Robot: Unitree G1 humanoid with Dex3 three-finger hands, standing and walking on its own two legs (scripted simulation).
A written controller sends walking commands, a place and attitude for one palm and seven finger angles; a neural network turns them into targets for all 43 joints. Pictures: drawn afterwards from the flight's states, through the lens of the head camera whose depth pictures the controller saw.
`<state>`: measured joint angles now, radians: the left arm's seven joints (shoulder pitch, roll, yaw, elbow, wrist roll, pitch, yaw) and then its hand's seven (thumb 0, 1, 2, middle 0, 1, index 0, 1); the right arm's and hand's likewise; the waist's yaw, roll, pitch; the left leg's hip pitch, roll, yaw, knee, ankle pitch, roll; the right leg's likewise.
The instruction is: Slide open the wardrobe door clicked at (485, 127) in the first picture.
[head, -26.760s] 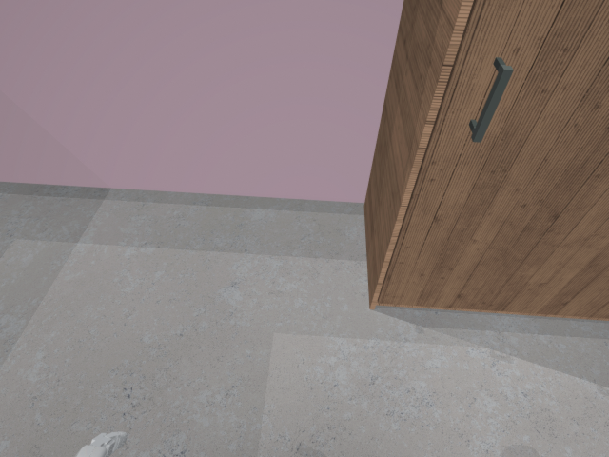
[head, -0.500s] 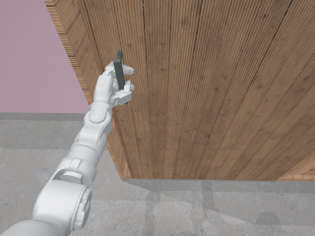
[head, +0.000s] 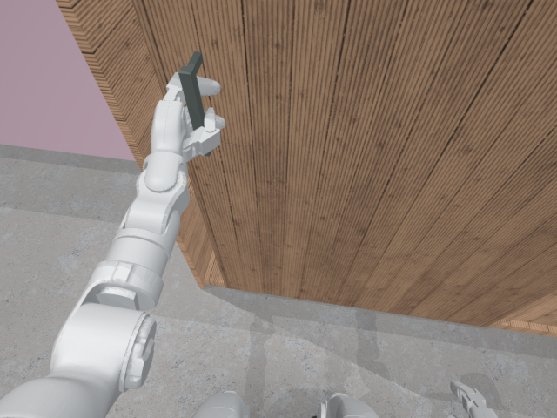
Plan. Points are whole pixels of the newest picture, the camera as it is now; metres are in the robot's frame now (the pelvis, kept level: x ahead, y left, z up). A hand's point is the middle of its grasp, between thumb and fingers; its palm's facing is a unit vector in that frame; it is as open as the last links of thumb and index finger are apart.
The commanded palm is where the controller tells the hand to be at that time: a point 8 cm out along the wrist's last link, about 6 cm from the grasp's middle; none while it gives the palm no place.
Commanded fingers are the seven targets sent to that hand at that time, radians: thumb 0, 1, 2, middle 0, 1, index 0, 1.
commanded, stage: step sideways, sliding the door along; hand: left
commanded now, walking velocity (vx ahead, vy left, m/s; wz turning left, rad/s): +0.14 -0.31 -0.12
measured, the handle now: (201, 107) +0.50 +0.16 +0.14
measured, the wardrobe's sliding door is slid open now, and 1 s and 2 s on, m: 0.08 0.44 0.55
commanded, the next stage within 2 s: stop walking and hold the door there in 1.70 s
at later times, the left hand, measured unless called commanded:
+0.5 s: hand (303, 142) +0.45 +0.01 +0.13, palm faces +0.34 -0.93 -0.16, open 6.0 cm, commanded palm +0.41 -0.01 +0.13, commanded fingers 0.00 0.90 0.90 -0.45 -1.40 -0.45 -1.40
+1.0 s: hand (477, 165) +0.43 -0.23 +0.13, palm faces +0.24 -0.97 -0.10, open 6.0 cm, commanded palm +0.39 -0.24 +0.13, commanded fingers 0.00 0.90 0.90 -0.45 -1.40 -0.45 -1.40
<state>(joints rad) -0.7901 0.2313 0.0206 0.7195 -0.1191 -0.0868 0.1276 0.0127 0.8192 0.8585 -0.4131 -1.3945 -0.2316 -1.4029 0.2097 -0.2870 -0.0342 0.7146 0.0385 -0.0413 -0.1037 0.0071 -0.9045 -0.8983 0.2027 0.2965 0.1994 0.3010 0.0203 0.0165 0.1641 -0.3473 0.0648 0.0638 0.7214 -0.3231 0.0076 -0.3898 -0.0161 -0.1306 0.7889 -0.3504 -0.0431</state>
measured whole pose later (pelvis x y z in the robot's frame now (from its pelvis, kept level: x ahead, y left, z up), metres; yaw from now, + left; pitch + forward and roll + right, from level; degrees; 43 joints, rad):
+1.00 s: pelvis +0.07 -0.37 +0.02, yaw +2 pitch +1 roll +1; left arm -0.23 0.09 0.05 -0.01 -0.08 -0.13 0.18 0.00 0.82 0.86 -0.42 -1.40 -0.18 -1.38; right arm 0.03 -0.24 -0.03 0.60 0.04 -0.12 -0.04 0.01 -0.90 -0.90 0.20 0.30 0.20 0.30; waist 0.06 0.09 0.26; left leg -0.37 0.05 0.05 0.86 -0.58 -0.05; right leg -0.39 -0.04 -0.06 0.61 -0.20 -0.03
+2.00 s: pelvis +0.07 -0.67 +0.01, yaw -8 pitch -2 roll -3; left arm -0.22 0.55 0.47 0.41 -0.05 -0.12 0.10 -0.10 0.69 0.86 -0.37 -1.32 -0.22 -1.34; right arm 0.15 -0.19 0.01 0.57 0.04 -0.10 -0.02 0.01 -0.90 -0.90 0.21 0.30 0.21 0.30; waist 0.09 0.04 0.14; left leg -0.16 0.30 0.15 0.68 -0.39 -0.10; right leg -0.31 -0.02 -0.13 0.52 -0.12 0.02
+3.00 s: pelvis -0.03 -0.59 +0.03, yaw -14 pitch -1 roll -2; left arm -0.51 0.59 0.40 0.95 -0.01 -0.16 0.14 -0.07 0.73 0.80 -0.29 -1.32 -0.33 -1.38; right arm 0.32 -0.28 0.02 0.73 0.05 -0.08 -0.12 0.01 -0.90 -0.90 0.21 0.30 0.20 0.30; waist -0.04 0.00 0.01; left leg -0.32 0.04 0.07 0.46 -0.12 0.03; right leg -0.27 -0.02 -0.02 0.49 -0.29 0.01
